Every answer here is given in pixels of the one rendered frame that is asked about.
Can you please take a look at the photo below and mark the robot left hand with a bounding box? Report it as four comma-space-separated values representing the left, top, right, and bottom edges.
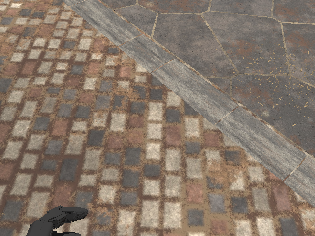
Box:
26, 205, 88, 236

